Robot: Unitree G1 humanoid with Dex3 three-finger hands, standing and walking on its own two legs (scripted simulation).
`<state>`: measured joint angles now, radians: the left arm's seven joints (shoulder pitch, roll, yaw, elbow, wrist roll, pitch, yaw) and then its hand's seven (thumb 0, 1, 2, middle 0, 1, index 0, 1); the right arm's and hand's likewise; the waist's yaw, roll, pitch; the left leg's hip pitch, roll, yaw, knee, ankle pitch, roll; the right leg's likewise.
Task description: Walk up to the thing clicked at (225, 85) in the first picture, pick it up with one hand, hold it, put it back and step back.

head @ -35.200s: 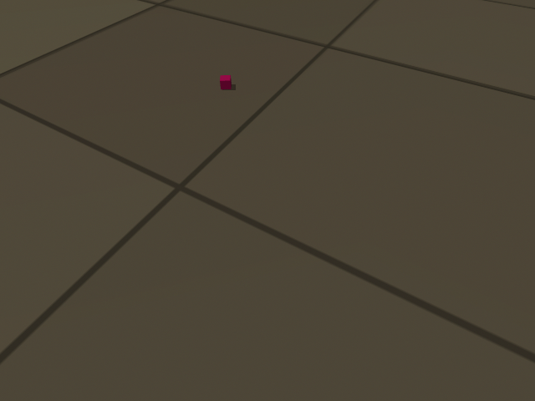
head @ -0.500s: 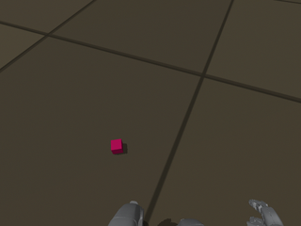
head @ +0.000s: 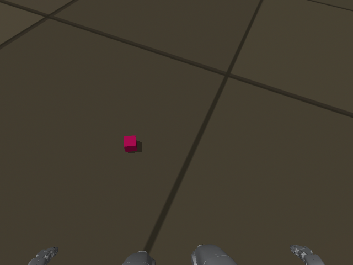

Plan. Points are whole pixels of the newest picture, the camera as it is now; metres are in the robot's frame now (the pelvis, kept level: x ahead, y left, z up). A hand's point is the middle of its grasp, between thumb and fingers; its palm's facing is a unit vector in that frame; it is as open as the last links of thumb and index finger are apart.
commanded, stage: step back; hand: left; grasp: from above
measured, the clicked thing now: (130, 143) +0.83 +0.25 -0.73
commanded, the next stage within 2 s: stand in 1.56 s
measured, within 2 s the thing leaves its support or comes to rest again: neither
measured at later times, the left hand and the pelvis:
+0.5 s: hand out of the picture -0.08 +0.27 -0.15, palm faces +0.05 -0.91 -0.41, open 7.4 cm; pelvis -0.18 -0.01 -0.01, yaw +3 degrees
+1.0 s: hand out of the picture -0.19 +0.26 -0.15, palm faces +0.07 -0.93 -0.36, open 7.4 cm; pelvis -0.22 -0.01 +0.00, yaw +2 degrees
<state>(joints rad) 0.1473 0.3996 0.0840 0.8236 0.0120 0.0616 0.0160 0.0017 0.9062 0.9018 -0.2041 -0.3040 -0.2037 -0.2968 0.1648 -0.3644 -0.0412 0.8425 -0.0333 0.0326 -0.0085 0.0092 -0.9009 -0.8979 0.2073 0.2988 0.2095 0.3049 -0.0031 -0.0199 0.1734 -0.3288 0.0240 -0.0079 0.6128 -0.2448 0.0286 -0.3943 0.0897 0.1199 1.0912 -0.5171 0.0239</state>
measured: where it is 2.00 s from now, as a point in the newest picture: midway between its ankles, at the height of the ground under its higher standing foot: outside the picture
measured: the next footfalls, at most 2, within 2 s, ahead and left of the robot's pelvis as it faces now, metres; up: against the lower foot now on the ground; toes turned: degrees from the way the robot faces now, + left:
right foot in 0.10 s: -0.04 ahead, -0.15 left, +0.00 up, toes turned +1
left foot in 0.42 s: -0.14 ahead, +0.10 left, +0.00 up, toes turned +0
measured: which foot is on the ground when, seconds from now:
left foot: down 0.00-0.14, up 0.16-0.40, down 0.42-1.00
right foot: up 0.00-0.08, down 0.10-0.44, up 0.46-0.66, down 0.68-1.00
